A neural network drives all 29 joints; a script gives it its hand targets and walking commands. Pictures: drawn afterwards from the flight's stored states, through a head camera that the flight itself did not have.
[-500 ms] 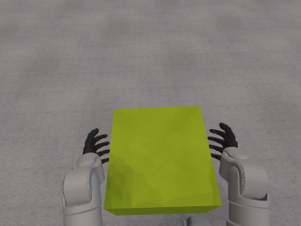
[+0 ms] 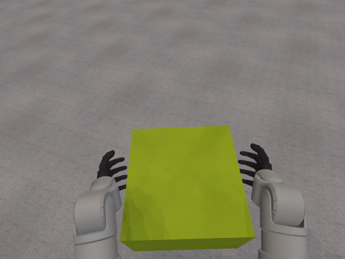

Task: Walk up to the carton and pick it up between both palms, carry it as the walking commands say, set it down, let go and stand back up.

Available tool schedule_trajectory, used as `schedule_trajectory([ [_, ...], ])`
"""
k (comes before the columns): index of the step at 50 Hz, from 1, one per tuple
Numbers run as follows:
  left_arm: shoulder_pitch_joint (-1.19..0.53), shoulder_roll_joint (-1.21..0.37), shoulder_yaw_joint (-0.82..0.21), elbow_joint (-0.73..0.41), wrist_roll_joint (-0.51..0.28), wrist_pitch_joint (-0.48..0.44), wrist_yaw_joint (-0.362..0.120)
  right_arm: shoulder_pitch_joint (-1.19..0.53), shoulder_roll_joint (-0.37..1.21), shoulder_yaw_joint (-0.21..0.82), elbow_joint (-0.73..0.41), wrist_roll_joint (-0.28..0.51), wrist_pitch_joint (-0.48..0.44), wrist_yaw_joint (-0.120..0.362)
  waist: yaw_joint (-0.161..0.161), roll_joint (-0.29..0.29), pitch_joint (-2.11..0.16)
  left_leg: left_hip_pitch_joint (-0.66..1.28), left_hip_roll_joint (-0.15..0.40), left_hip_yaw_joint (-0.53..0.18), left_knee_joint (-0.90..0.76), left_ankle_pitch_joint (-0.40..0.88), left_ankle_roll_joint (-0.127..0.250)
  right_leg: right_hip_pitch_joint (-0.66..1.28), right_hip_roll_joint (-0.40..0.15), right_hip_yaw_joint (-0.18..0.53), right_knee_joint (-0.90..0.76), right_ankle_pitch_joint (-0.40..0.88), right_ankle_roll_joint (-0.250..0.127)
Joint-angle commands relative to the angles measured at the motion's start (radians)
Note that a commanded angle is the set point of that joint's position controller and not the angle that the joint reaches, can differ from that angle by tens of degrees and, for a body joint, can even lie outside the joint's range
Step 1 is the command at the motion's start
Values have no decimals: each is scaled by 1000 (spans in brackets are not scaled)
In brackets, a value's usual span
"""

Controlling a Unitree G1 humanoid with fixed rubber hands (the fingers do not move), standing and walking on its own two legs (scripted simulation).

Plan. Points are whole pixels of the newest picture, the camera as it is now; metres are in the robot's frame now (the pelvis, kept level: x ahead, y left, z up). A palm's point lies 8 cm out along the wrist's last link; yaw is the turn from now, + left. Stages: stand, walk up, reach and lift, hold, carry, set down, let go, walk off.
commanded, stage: carry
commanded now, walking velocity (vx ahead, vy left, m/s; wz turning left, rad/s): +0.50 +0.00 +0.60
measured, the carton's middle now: (183, 186) +0.31 +0.01 -0.01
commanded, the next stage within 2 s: none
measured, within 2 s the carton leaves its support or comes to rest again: neither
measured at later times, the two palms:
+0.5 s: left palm (94, 107) +0.56 +0.28 +0.06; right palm (193, 86) +0.63 -0.04 +0.06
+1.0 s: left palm (67, 74) +0.76 +0.43 +0.06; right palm (144, 49) +0.92 +0.15 +0.06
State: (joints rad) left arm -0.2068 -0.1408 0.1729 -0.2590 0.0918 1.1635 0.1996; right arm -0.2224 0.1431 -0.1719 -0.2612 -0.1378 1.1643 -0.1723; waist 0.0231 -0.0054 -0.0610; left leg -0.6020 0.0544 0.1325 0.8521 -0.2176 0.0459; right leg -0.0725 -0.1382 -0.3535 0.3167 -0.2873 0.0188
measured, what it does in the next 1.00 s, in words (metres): walks ahead, turning left: left foot, then right foot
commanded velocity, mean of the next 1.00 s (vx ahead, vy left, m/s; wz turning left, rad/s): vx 0.36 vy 0.00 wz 0.43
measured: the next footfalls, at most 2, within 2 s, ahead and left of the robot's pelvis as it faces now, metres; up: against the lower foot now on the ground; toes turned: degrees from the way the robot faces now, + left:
left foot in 0.18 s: +0.27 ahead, +0.12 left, +0.00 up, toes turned +11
right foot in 0.60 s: +0.58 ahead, -0.02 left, +0.00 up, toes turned +9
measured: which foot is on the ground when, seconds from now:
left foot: up 0.00-0.16, down 0.18-0.58, up 0.60-0.96, down 0.98-1.00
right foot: down 0.00-0.16, up 0.18-0.58, down 0.60-1.00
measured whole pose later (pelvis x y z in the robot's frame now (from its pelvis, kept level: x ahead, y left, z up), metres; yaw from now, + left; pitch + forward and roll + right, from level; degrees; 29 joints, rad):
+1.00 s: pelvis +0.59 +0.15 -0.02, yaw +28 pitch +3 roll +0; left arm -0.22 -0.14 0.19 -0.28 0.10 1.17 0.19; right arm -0.25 0.15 -0.17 -0.26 -0.16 1.16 -0.16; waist 0.02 0.01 -0.06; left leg -0.45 0.01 0.18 0.47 -0.05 0.07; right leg -0.09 -0.19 -0.30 0.56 -0.45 0.10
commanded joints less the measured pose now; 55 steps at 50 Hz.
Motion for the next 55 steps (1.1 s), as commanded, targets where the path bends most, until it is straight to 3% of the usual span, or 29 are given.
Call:
schedule_trajectory([
  [1, -513, -917, -710, -37, -443, 11, -440, -468, 958, 746, -18, 433, 11, 357, -7, -167, -165, -48, -8, 46, -109, 80, 0, 207, -217, 99, -73, 460, -43],
  [3, -512, -905, -706, -36, -437, 14, -439, -475, 950, 747, -20, 433, 14, 357, -7, -173, -148, 2, -25, 81, -187, 100, 9, 211, -209, 50, -40, 535, -26],
  [6, -514, -879, -707, -42, -427, 17, -435, -496, 936, 752, -19, 440, 18, 360, -15, -223, -186, 134, -102, 145, -264, 53, 38, 255, -210, 4, 121, 956, 1],
  [7, -513, -868, -708, -44, -419, 18, -434, -488, 935, 756, -10, 446, 18, 362, -29, -232, -234, 220, -138, 163, -312, 55, 53, 271, -196, -16, 261, 1050, 18],
  [8, -516, -857, -709, -41, -409, 20, -433, -490, 935, 763, -5, 455, 19, 366, -60, -207, -286, 375, -175, 181, -424, 116, 72, 224, -154, -45, 464, 1020, 49],
  [9, -534, -839, -710, -44, -393, 18, -432, -496, 942, 777, -17, 468, 19, 373, -91, -113, -300, 619, -116, 28, -440, 109, 95, -48, -117, 21, 694, 662, 73],
  [10, -537, -876, -727, -50, -396, 24, -431, -496, 923, 758, -2, 466, 22, 384, -54, 207, -330, 833, 186, -523, -496, 273, 238, -424, 42, 86, 973, -57, 117],
  [11, -526, -879, -716, -32, -397, 24, -428, -487, 931, 744, 1, 481, 25, 393, -58, 235, -362, 928, 249, -728, -556, 432, 333, -655, 126, 264, 1160, -287, 103],
  [12, -490, -901, -703, -12, -393, 21, -425, -485, 953, 748, 2, 494, 29, 394, -53, 134, -378, 941, 264, -642, -491, 533, 310, -717, 63, 371, 1196, -272, 74],
  [14, -504, -949, -702, -29, -412, -1, -422, -482, 1010, 745, 15, 496, 14, 396, -44, 7, -363, 811, 226, -481, -479, 596, 245, -673, 6, 412, 1053, -144, 60],
  [17, -540, -981, -730, -120, -432, -40, -403, -528, 1031, 755, -75, 522, -15, 395, -31, 21, -346, 692, 168, -335, -541, 492, 208, -552, 6, 345, 758, -71, 80],
  [21, -485, -951, -759, -165, -429, -39, -380, -435, 961, 734, -109, 501, -14, 389, -38, 118, -322, 705, 119, -261, -515, 629, 171, -532, 47, 273, 483, 86, 78],
  [26, -459, -897, -763, -174, -433, -4, -383, -373, 899, 732, -114, 454, 8, 379, -55, 137, -279, 680, 71, -230, -456, 682, 125, -410, 94, 203, 235, 211, 58],
  [28, -446, -889, -759, -145, -430, 8, -390, -375, 888, 734, -105, 444, 20, 374, -38, 109, -313, 586, 31, -179, -321, 747, 93, -175, 136, 144, 104, 248, 46],
  [29, -419, -890, -753, -119, -421, 10, -394, -380, 882, 734, -98, 441, 25, 374, -8, 53, -373, 439, 2, -130, -160, 691, 71, 75, 113, 149, 52, 287, 28],
  [30, -387, -891, -742, -94, -399, 10, -399, -406, 881, 742, -100, 445, 33, 377, 20, -78, -458, 263, -24, -96, 65, 400, 52, 287, -92, 371, 27, 170, -12],
  [31, -390, -890, -739, -71, -380, 5, -400, -419, 908, 765, -100, 466, 42, 387, 2, -327, -453, -68, -139, -57, 286, -202, 22, 480, -355, 760, 5, 402, -143],
  [32, -413, -910, -740, -64, -388, 2, -400, -429, 917, 764, -61, 469, 43, 390, 3, -242, -479, -112, -61, -161, 430, -246, 35, 448, -381, 782, 25, 412, -202],
  [34, -457, -939, -746, -64, -396, -3, -400, -468, 930, 762, -43, 472, 28, 393, 6, -51, -388, -107, 7, -173, 424, -178, 24, 296, -343, 581, -2, 461, -178],
  [37, -507, -956, -744, -65, -418, -7, -414, -494, 969, 757, -37, 473, 15, 389, -3, -97, -284, -44, 17, -105, 192, -128, 6, 147, -268, 359, -74, 296, -91],
  [41, -499, -921, -734, -59, -448, 4, -434, -448, 970, 735, -19, 432, 10, 364, -8, -150, -230, 5, -21, -21, -73, -81, -2, 135, -232, 214, -63, 516, -99],
  [45, -496, -908, -725, -51, -449, 14, -441, -457, 960, 740, -39, 424, 11, 355, -9, -209, -204, 123, -67, 57, -264, 83, -1, 106, -184, 104, 26, 666, -44],
  [48, -504, -895, -726, -37, -440, 22, -437, -450, 953, 742, -6, 425, 20, 362, -30, -156, -253, 325, -92, 87, -442, 274, 9, 60, -125, 49, 235, 707, 13],
  [49, -513, -882, -725, -35, -436, 25, -436, -458, 951, 742, 2, 426, 22, 366, -47, -120, -305, 475, -56, 54, -447, 397, 15, -28, -92, 53, 352, 581, 46],
  [50, -513, -868, -723, -34, -430, 28, -436, -438, 947, 732, 19, 427, 24, 372, -57, 20, -371, 657, 117, -152, -424, 786, 26, -189, -37, 70, 540, 219, 87],
  [51, -523, -889, -741, -39, -444, 34, -431, -423, 944, 723, 31, 429, 24, 376, -50, 220, -431, 833, 260, -354, -370, 1171, 167, -362, 71, 153, 723, -263, 103],
  [52, -490, -900, -735, -13, -429, 34, -429, -403, 954, 716, 38, 445, 26, 382, -42, 190, -460, 835, 282, -368, -376, 1110, 208, -415, 39, 256, 755, -352, 81],
  [54, -514, -934, -733, -51, -433, 19, -424, -417, 995, 713, 19, 460, 18, 388, -35, 114, -435, 754, 255, -283, -397, 979, 173, -412, 21, 301, 661, -359, 66],
  [55, -545, -945, -738, -81, -437, 11, -422, -448, 1012, 718, -7, 464, 10, 389, -30, 127, -425, 705, 239, -241, -408, 932, 159, -372, 9, 307, 541, -333, 64],
])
